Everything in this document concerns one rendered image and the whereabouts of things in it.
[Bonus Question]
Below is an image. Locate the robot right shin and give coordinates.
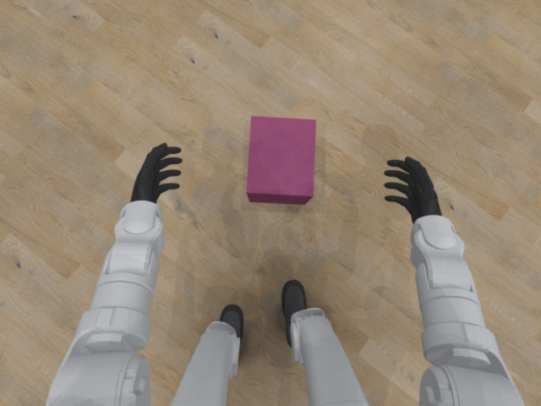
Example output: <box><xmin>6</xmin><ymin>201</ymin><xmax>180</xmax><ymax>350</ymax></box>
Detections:
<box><xmin>291</xmin><ymin>308</ymin><xmax>331</xmax><ymax>325</ymax></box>

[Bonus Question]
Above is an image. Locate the left robot hand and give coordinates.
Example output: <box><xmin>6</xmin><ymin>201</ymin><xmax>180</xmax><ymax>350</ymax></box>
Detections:
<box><xmin>130</xmin><ymin>143</ymin><xmax>183</xmax><ymax>203</ymax></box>

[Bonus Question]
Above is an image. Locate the carton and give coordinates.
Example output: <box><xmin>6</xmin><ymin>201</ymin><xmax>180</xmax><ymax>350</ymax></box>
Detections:
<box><xmin>246</xmin><ymin>116</ymin><xmax>316</xmax><ymax>205</ymax></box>

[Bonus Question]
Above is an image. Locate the right robot hand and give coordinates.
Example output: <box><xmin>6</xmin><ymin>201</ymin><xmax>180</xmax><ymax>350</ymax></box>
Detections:
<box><xmin>384</xmin><ymin>156</ymin><xmax>442</xmax><ymax>224</ymax></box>

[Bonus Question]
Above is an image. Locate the robot left upper arm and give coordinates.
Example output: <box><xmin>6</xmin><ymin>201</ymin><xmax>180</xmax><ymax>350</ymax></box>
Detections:
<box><xmin>48</xmin><ymin>351</ymin><xmax>150</xmax><ymax>406</ymax></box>

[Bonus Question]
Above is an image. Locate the left robot forearm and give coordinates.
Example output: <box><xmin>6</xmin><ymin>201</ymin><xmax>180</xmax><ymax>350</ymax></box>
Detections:
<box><xmin>46</xmin><ymin>200</ymin><xmax>164</xmax><ymax>406</ymax></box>

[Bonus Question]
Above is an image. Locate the robot left shin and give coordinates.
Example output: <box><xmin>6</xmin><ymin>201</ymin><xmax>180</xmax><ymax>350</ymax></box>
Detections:
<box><xmin>200</xmin><ymin>321</ymin><xmax>236</xmax><ymax>340</ymax></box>

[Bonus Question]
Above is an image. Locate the robot shin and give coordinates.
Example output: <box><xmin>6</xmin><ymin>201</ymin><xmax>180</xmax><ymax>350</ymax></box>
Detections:
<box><xmin>291</xmin><ymin>308</ymin><xmax>331</xmax><ymax>325</ymax></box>
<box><xmin>200</xmin><ymin>321</ymin><xmax>236</xmax><ymax>340</ymax></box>

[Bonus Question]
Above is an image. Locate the right robot forearm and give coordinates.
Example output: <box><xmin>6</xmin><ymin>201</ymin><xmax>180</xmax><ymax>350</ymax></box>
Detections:
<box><xmin>410</xmin><ymin>215</ymin><xmax>525</xmax><ymax>406</ymax></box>

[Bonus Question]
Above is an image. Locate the robot right upper arm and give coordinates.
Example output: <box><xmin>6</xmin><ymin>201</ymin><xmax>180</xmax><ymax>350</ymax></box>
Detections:
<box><xmin>418</xmin><ymin>364</ymin><xmax>522</xmax><ymax>406</ymax></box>

